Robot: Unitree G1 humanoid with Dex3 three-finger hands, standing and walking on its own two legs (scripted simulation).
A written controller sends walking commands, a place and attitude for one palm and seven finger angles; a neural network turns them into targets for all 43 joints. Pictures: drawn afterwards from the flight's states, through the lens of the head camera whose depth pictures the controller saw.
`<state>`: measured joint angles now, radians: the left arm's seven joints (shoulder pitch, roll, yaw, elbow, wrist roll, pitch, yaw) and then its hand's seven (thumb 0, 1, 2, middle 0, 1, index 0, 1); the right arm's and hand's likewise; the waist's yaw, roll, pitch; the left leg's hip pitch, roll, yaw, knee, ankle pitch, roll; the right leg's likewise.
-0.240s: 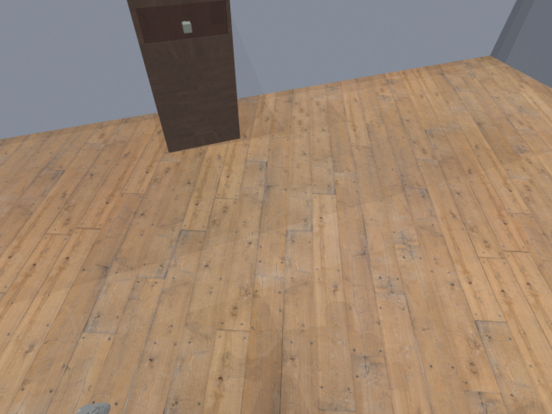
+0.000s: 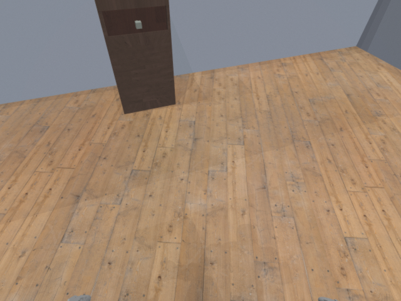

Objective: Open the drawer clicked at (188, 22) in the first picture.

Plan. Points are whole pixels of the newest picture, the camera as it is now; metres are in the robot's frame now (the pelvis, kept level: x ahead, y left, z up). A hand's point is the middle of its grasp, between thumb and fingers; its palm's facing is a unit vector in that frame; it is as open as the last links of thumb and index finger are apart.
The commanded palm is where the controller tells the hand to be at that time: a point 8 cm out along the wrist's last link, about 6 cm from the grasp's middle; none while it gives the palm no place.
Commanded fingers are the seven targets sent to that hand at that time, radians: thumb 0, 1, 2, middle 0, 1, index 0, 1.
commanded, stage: stand and wait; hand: left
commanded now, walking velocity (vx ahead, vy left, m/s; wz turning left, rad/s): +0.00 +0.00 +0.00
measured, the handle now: (137, 23) +1.64 +0.50 -0.08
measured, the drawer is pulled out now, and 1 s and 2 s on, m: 0.00 0.00 0.00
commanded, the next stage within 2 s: look at it before walking up in 0.58 s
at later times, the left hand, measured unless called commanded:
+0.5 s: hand out of the picture +0.05 +0.24 -0.15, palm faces -0.02 -0.94 -0.33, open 7.3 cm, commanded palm none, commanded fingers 0.00 0.90 0.90 -0.20 -0.30 -0.20 -0.30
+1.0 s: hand out of the picture +0.07 +0.24 -0.15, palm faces -0.02 -0.95 -0.32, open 7.3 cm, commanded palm none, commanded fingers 0.00 0.90 0.90 -0.20 -0.30 -0.20 -0.30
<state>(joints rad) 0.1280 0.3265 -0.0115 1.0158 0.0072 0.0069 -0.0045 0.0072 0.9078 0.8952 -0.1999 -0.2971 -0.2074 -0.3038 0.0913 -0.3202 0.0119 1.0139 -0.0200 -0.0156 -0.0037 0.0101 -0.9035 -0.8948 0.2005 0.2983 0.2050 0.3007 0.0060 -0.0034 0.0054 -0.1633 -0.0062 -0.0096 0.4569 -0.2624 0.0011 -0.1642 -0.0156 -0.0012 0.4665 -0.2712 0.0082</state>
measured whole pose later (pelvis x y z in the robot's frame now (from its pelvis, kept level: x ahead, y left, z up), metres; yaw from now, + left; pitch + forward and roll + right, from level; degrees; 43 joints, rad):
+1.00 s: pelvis -0.01 -0.01 +0.01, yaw +0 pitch -2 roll +0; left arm 0.13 0.34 -0.01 1.08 0.01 0.00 -0.01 0.01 0.91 0.90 -0.20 -0.30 -0.21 -0.30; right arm 0.11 -0.33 0.01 1.11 -0.01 -0.01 0.00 0.01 -0.90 -0.89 0.20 0.30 0.20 0.30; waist 0.00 -0.01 0.03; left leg -0.14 0.00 -0.01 0.38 -0.21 -0.01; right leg -0.14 -0.01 -0.01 0.39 -0.21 0.00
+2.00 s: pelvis +0.14 +0.01 +0.00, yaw -1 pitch +0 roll -1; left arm 0.20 0.20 0.05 1.06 0.02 0.01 -0.03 0.02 0.94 0.90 -0.20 -0.30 -0.20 -0.30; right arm 0.55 -0.07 0.00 1.21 -0.03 -0.09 -0.04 0.01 -0.91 -0.89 0.20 0.30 0.20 0.30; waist -0.04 -0.02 0.07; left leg 0.09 0.02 0.11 0.27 -0.36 0.01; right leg -0.57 -0.09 -0.11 0.85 -0.23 -0.01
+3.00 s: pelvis +0.59 +0.00 +0.00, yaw -5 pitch -1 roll +1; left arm 0.15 0.19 0.07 1.04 0.02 0.00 -0.03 0.01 0.92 0.90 -0.19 -0.30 -0.20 -0.30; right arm 0.46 -0.12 -0.04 1.16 -0.03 -0.07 -0.02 0.00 -0.92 -0.90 0.20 0.30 0.20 0.30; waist -0.05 -0.01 0.06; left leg 0.07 0.05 0.25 0.31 -0.35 -0.02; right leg -0.53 -0.11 -0.12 0.69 -0.17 0.00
